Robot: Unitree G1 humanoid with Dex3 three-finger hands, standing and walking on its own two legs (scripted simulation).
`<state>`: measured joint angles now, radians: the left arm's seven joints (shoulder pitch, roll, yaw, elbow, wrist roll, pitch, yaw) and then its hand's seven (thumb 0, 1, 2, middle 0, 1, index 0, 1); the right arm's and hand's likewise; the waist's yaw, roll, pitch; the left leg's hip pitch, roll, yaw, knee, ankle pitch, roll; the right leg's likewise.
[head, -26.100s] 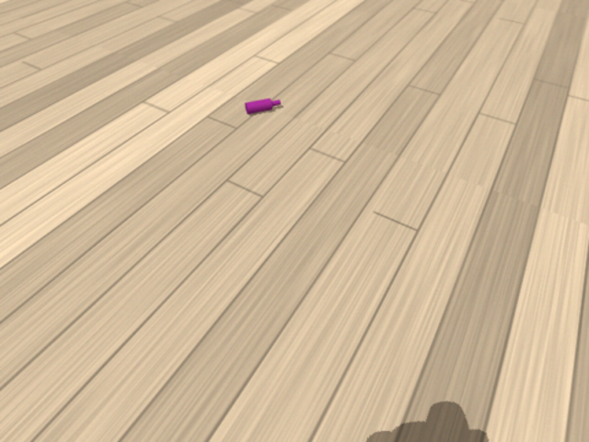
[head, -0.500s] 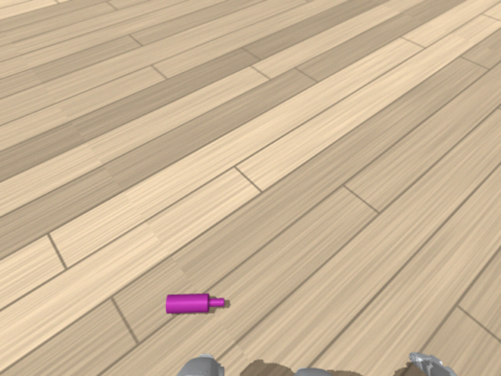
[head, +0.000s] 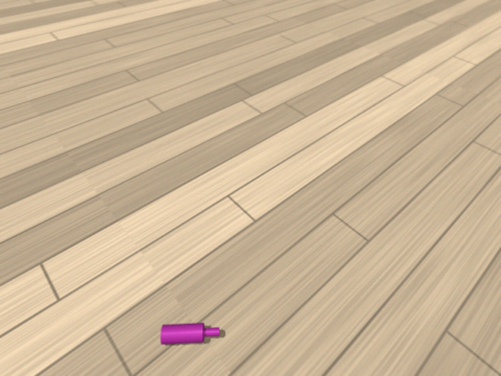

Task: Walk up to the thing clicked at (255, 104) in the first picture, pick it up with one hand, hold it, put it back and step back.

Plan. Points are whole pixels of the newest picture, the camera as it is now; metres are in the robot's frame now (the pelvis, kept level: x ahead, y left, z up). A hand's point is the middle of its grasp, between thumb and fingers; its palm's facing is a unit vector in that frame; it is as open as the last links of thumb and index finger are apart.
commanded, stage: stand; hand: left
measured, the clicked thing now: (191, 333) +0.43 +0.20 -0.74
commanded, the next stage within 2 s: walk up in 0.50 s
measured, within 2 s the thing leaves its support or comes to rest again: neither
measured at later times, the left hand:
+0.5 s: hand out of the picture +0.09 +0.25 -0.16, palm faces -0.03 -0.94 -0.33, open 7.4 cm
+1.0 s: hand out of the picture +0.01 +0.25 -0.16, palm faces +0.03 -0.90 -0.43, open 7.4 cm
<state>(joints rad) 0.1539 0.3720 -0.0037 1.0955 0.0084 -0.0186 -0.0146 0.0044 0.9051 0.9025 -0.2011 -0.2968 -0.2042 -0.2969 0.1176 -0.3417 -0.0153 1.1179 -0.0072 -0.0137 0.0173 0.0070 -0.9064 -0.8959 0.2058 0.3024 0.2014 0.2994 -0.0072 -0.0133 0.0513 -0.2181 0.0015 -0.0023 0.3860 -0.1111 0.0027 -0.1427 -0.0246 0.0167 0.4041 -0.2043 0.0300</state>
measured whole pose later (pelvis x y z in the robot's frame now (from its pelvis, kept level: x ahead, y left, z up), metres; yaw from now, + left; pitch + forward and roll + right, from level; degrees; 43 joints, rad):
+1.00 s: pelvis -0.08 -0.02 -0.02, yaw +3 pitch -1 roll +1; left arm 0.10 0.35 0.05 0.85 0.03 0.04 0.03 0.00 0.90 0.90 -0.20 -0.30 -0.21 -0.30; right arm 0.09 -0.42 -0.04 0.96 0.00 0.07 -0.03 0.00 -0.91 -0.90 0.20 0.30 0.20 0.30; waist 0.02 0.03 0.20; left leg -0.38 -0.07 -0.08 0.97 -0.53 -0.02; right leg -0.40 -0.05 -0.03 0.66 -0.26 -0.01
